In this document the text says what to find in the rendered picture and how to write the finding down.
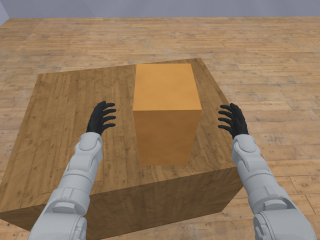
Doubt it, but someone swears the robot right forearm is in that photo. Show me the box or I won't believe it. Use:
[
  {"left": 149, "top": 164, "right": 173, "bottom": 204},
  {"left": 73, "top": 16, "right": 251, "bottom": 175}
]
[{"left": 231, "top": 134, "right": 317, "bottom": 240}]

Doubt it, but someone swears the robot left forearm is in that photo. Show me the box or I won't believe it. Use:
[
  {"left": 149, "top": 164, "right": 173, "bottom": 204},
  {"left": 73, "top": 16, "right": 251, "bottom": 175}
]
[{"left": 27, "top": 132, "right": 103, "bottom": 240}]

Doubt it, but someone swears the robot left hand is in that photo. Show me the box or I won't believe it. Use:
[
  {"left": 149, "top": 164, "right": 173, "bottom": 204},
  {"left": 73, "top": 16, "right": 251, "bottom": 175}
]
[{"left": 86, "top": 100, "right": 117, "bottom": 136}]

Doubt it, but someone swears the pedestal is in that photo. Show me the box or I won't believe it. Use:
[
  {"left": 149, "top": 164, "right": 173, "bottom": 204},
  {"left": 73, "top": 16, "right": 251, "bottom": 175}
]
[{"left": 0, "top": 57, "right": 264, "bottom": 240}]

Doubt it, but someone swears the robot right upper arm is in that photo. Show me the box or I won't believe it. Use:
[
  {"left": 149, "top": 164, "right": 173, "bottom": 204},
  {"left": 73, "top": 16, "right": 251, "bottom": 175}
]
[{"left": 253, "top": 208, "right": 315, "bottom": 240}]

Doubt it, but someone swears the robot left upper arm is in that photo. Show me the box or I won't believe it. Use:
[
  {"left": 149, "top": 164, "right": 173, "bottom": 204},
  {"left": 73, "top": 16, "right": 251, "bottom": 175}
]
[{"left": 30, "top": 212, "right": 87, "bottom": 240}]

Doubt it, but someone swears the carton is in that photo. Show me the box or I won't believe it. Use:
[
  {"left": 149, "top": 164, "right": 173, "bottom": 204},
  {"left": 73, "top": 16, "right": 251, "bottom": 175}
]
[{"left": 133, "top": 63, "right": 202, "bottom": 166}]

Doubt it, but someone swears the robot right hand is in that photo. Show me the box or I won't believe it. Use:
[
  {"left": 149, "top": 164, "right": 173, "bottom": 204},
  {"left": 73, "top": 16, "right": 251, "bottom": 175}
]
[{"left": 218, "top": 103, "right": 249, "bottom": 140}]

